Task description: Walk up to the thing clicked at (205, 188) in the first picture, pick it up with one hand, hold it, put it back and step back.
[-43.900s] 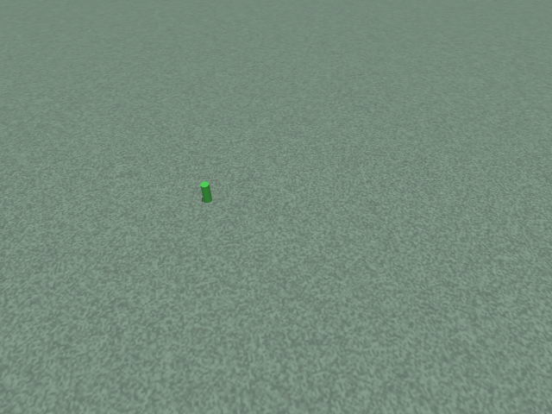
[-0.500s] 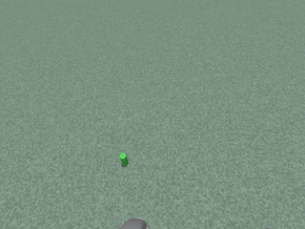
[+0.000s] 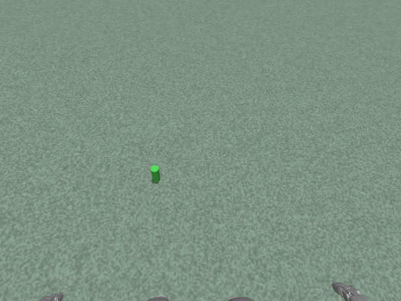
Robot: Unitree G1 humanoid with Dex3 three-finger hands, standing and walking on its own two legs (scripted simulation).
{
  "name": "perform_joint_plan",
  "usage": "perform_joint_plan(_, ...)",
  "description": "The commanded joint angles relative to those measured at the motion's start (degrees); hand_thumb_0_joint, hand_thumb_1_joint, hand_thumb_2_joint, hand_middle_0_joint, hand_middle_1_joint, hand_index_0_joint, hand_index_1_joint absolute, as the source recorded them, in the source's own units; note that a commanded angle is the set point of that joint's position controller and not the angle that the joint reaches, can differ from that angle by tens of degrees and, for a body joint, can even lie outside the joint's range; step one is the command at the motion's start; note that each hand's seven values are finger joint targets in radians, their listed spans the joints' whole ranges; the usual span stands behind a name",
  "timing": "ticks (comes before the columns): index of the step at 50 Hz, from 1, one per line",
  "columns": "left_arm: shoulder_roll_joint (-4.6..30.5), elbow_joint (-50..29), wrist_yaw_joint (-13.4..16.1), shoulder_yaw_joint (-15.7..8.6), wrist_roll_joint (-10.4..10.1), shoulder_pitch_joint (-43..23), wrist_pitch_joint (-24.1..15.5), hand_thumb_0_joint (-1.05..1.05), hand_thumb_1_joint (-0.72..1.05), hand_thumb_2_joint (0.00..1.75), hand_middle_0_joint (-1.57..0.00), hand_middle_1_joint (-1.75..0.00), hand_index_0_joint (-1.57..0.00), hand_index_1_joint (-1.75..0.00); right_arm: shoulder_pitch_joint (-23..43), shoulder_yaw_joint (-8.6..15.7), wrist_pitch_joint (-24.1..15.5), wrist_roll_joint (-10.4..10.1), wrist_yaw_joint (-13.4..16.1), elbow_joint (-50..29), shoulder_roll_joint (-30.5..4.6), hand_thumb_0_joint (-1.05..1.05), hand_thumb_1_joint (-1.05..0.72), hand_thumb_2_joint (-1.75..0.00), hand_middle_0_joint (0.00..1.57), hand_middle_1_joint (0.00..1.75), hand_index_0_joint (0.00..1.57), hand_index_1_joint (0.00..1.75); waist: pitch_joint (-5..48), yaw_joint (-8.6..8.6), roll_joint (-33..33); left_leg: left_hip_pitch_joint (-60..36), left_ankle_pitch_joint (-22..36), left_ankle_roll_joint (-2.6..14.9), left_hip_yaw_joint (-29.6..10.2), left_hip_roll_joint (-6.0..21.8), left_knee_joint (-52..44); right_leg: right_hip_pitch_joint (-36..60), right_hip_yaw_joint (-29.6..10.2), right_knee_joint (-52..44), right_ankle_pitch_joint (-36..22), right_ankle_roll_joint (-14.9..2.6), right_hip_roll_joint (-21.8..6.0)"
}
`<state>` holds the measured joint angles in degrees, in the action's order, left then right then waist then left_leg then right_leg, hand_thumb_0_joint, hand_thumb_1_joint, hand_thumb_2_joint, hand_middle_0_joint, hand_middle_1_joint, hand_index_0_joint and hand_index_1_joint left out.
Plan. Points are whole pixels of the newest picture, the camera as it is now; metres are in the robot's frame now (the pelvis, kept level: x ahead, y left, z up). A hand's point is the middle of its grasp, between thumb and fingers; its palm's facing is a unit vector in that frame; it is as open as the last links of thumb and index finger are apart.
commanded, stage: step back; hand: left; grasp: from above
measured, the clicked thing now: (155, 174) +0.81 +0.23 -0.71
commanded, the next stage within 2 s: stand in 1.84 s
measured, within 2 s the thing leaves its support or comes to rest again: neither
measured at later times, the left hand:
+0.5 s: hand out of the picture -0.06 +0.26 -0.15, palm faces +0.05 -0.92 -0.40, open 7.4 cm
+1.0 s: hand out of the picture -0.27 +0.22 -0.14, palm faces +0.05 -0.91 -0.40, open 7.4 cm
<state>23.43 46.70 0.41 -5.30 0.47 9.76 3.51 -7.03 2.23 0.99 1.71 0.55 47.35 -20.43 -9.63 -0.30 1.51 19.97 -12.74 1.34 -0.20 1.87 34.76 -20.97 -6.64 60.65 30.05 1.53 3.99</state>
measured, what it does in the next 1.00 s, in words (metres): walks backwards: right foot, then left foot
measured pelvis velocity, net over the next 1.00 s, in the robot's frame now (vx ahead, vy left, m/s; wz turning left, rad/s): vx -0.30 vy -0.05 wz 0.04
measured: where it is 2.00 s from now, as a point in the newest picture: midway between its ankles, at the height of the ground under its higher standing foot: outside the picture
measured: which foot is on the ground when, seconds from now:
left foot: down 0.00-0.12, up 0.14-0.40, down 0.42-0.78, up 0.80-1.00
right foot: up 0.00-0.08, down 0.10-0.44, up 0.46-0.74, down 0.76-1.00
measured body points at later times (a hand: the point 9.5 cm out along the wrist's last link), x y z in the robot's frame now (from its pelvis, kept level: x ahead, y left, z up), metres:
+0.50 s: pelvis -0.18 -0.02 -0.01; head -0.13 +0.00 +0.43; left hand -0.07 +0.31 -0.12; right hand -0.10 -0.33 -0.13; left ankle -0.17 +0.09 -0.73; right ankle -0.11 -0.15 -0.70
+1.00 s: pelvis -0.30 -0.05 +0.00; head -0.29 -0.07 +0.45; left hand -0.27 +0.27 -0.11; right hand -0.23 -0.37 -0.13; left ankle -0.28 +0.08 -0.71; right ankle -0.31 -0.16 -0.73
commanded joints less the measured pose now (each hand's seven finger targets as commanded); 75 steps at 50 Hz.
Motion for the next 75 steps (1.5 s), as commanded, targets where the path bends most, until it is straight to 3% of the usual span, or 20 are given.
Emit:
perform_joint_plan(1,8.06,-3.09,0.55,-2.29,0.45,2.4,-2.03,0.0,0.9,0.9,-0.2,-0.3,-0.2,-0.3,-1.73,4.74,-0.12,0.21,1.1,-4.1,-16.92,0.0,-0.9,-0.9,0.2,0.3,0.2,0.3,14.56,1.75,-13.55,-14.61,21.69,11.66,-12.51,12.44,-5.86,1.2,4.4,-18.99,-2.58,-0.74,-2.86)
perform_joint_plan(4,8.65,0.96,0.33,-2.48,1.06,9.43,-2.56,0.0,0.9,0.9,-0.2,-0.3,-0.2,-0.3,0.79,4.61,0.99,-0.99,0.81,-4.6,-17.05,0.0,-0.9,-0.9,0.2,0.3,0.2,0.3,16.62,-1.24,-12.29,-6.28,11.69,6.64,-10.27,9.19,-2.23,12.69,6.58,-37.26,-15.78,-3.13,-3.04)
perform_joint_plan(6,18.31,-1.08,0.0,-4.97,1.61,5.85,-2.42,0.0,0.9,0.9,-0.2,-0.3,-0.2,-0.3,3.7,3.36,0.97,-1.76,1.12,-6.55,-11.38,0.0,-0.9,-0.9,0.2,0.3,0.2,0.3,9.59,-2.93,13.1,11.14,-16.86,-0.7,-3.5,-7.01,15.14,6.29,-19.68,-43.09,-12.75,-13.46,-21.54)
perform_joint_plan(7,21.13,-3.39,0.13,-5.26,2.23,1.72,-2.51,0.0,0.9,0.9,-0.2,-0.3,-0.2,-0.3,3.52,4.22,1.31,-1.28,1.69,-5.9,-13.58,0.0,-0.9,-0.9,0.2,0.3,0.2,0.3,6.86,-3.54,14.67,8.01,-22.53,-2.2,-7.92,-6.12,27.87,-4.29,-27.12,-45.51,-12.78,-19.57,-29.27)
perform_joint_plan(10,13.77,-5.02,1.01,-3.26,1.98,-6.5,-2.88,0.0,0.9,0.9,-0.2,-0.3,-0.2,-0.3,-1.8,3.93,0.96,-1.94,1.36,-2.74,-13.31,0.0,-0.9,-0.9,0.2,0.3,0.2,0.3,5.6,1.81,5.72,6.59,-14.59,-1.47,-9.19,-8.35,34.77,-2.6,-7.27,-37.53,-27.32,-13.46,-18.46)
perform_joint_plan(17,13.16,-5.79,1.87,-2.86,1.88,-1.12,-1.97,0.0,0.9,0.9,-0.2,-0.3,-0.2,-0.3,-3.25,3.35,0.21,-0.41,1.11,-2.76,-11.75,0.0,-0.9,-0.9,0.2,0.3,0.2,0.3,10.24,-1.7,10.26,3.91,-17.49,-1.85,-2.48,-3.42,9.19,13.28,-5.86,-30.75,-38.19,-12.82,-19.09)
perform_joint_plan(20,11.81,-6.37,1.47,-1.79,0.92,-2.81,-0.74,0.0,0.9,0.9,-0.2,-0.3,-0.2,-0.3,-8.93,4.15,-0.14,-0.01,0.95,0.56,-12.45,0.0,-0.9,-0.9,0.2,0.3,0.2,0.3,12.5,0.74,5.73,-7.93,-0.1,-0.55,0.35,-3.96,-11.49,7.78,-2.74,-23.24,-31.48,-8.46,-15.59)
perform_joint_plan(22,9.08,-7.55,1.52,-0.96,-0.08,-3.32,-0.78,0.0,0.9,0.9,-0.2,-0.3,-0.2,-0.3,-3.88,6.02,0.01,0.09,0.36,-1.04,-23.15,0.0,-0.9,-0.9,0.2,0.3,0.2,0.3,12.16,0.33,-16.64,-6.81,9.59,11.22,-27.52,17.96,-16.51,-5.75,7.73,-7.33,0.54,-2.81,-1.07)
perform_joint_plan(23,11.37,-6.89,2.05,-2.29,0.82,-6.3,-0.66,0.0,0.9,0.9,-0.2,-0.3,-0.2,-0.3,-2.64,6.58,-0.37,0.55,0.38,-2.11,-24.64,0.0,-0.9,-0.9,0.2,0.3,0.2,0.3,10.63,2.88,-15.74,1.11,10.58,17.26,-34.86,22.5,-18.12,-2.78,-0.62,5.14,7.34,-2.17,-1.39)
perform_joint_plan(26,10.16,-3.0,1.72,-2.15,-0.41,-0.45,-0.03,0.0,0.9,0.9,-0.2,-0.3,-0.2,-0.3,2.22,4.02,-0.76,0.7,1.42,-2.0,-17.01,0.0,-0.9,-0.9,0.2,0.3,0.2,0.3,10.12,-2.43,-6.14,-2.27,20.05,11.45,-15.4,13.13,-11.11,-5.1,-4.88,14.81,0.02,-3.25,0.77)
perform_joint_plan(33,9.13,-1.52,0.07,-1.57,0.99,-0.47,-2.08,0.0,0.9,0.9,-0.2,-0.3,-0.2,-0.3,-2.87,4.53,-0.54,0.98,0.82,-0.92,-16.39,0.0,-0.9,-0.9,0.2,0.3,0.2,0.3,12.18,2.49,-11.6,-12.41,-5.23,11.34,-14.26,11.27,-12.41,-1.56,4.11,-14.45,0.75,-0.65,-2.07)
perform_joint_plan(36,8.51,4.22,-0.24,-1.81,1.12,7.18,-3.21,0.0,0.9,0.9,-0.2,-0.3,-0.2,-0.3,0.12,4.8,0.56,0.76,0.26,-0.74,-17.84,0.0,-0.9,-0.9,0.2,0.3,0.2,0.3,12.06,-1.11,-13.15,-3.77,-13.1,8.42,-11.42,10.24,-11.42,11.82,8.16,-35.83,-5.87,-3.59,-2.0)
perform_joint_plan(40,19.85,1.91,0.04,-4.51,2.64,0.42,-4.05,0.0,0.9,0.9,-0.2,-0.3,-0.2,-0.3,4.42,3.96,0.11,-0.12,0.79,-1.92,-13.93,0.0,-0.9,-0.9,0.2,0.3,0.2,0.3,2.11,-3.57,8.71,7.7,-19.04,-2.32,-9.41,-2.47,17.36,-6.45,-28.52,-50.34,18.85,-16.89,-27.23)
perform_joint_plan(43,12.66,1.65,0.43,-2.71,2.09,-3.77,-5.35,0.0,0.9,0.9,-0.2,-0.3,-0.2,-0.3,-0.82,3.07,-0.86,-0.87,0.41,1.93,-12.03,0.0,-0.9,-0.9,0.2,0.3,0.2,0.3,1.94,0.32,3.89,7.8,-9.62,-1.64,-8.62,-4.51,17.64,2.44,-9.72,-44.24,-3.13,-9.47,-16.13)
perform_joint_plan(52,12.63,2.63,-0.6,-1.76,1.49,0.38,-4.71,0.0,0.9,0.9,-0.2,-0.3,-0.2,-0.3,-4.4,3.51,-3.44,0.01,-0.57,5.14,-10.9,0.0,-0.9,-0.9,0.2,0.3,0.2,0.3,6.31,-0.31,6.07,-8.34,-5.46,-0.68,1.1,-4.31,-12.42,8.11,-3.06,-35.23,-17.21,-9.43,-15.82)
perform_joint_plan(56,11.0,2.52,-0.47,-1.16,0.71,-2.75,-4.62,0.0,0.9,0.9,-0.2,-0.3,-0.2,-0.3,-8.09,6.19,-4.02,0.24,-0.66,5.64,-20.09,0.0,-0.9,-0.9,0.2,0.3,0.2,0.3,8.9,2.52,-9.15,-12.16,-21.76,14.1,-31.05,16.97,-20.63,-4.84,5.46,-10.79,3.77,-3.84,-5.45)
perform_joint_plan(64,7.65,7.91,-0.38,-1.36,1.1,4.79,-6.48,0.0,0.9,0.9,-0.2,-0.3,-0.2,-0.3,0.07,3.5,-2.44,-0.41,-0.88,4.05,-13.18,0.0,-0.9,-0.9,0.2,0.3,0.2,0.3,8.73,-2.92,-8.97,1.29,-3.13,5.44,-10.37,6.6,-8.24,16.36,10.11,-36.17,-13.88,-3.1,-2.84)
perform_joint_plan(66,13.96,8.09,0.56,-2.97,2.2,7.23,-6.93,0.0,0.9,0.9,-0.2,-0.3,-0.2,-0.3,0.77,1.62,-2.22,-1.17,-0.49,2.33,-7.5,0.0,-0.9,-0.9,0.2,0.3,0.2,0.3,9.14,-4.88,6.1,15.02,-9.71,-0.55,-5.13,-3.54,7.68,23.36,-13.94,-45.07,-5.69,-7.65,-17.01)
perform_joint_plan(68,16.61,5.37,0.28,-3.1,1.92,-0.89,-7.1,0.0,0.9,0.9,-0.2,-0.3,-0.2,-0.3,-2.32,3.08,-1.8,-0.67,0.35,4.74,-11.96,0.0,-0.9,-0.9,0.2,0.3,0.2,0.3,4.68,-1.97,2.84,7.43,-19.9,-1.52,-8.0,-1.36,16.93,7.14,-22.17,-47.44,2.5,-16.22,-28.38)
perform_joint_plan(75,12.87,5.8,-0.03,-1.23,0.98,-5.85,-6.9,0.0,0.9,0.9,-0.2,-0.3,-0.2,-0.3,-5.43,2.62,-2.94,-0.07,-0.78,8.57,-9.89,0.0,-0.9,-0.9,0.2,0.3,0.2,0.3,8.08,0.49,6.64,-4.48,-6.73,-1.46,0.88,-1.23,-2.51,7.3,-0.23,-37.29,-24.9,-10.13,-17.92)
